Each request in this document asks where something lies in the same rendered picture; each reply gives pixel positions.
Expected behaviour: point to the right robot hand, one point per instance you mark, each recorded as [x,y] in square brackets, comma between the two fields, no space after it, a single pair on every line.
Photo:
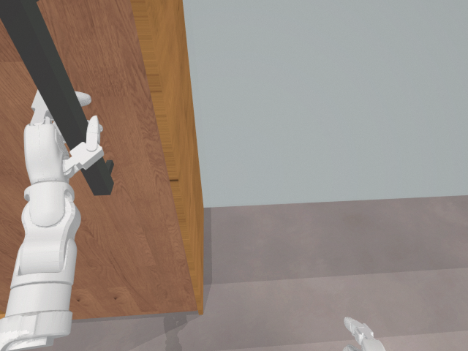
[363,335]

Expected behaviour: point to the left robot forearm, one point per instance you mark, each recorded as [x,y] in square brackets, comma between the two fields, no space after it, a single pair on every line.
[38,306]

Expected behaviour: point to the handle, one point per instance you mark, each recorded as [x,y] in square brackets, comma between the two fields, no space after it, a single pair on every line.
[27,29]

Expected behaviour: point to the left robot hand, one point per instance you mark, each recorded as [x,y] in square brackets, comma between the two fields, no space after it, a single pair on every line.
[44,147]

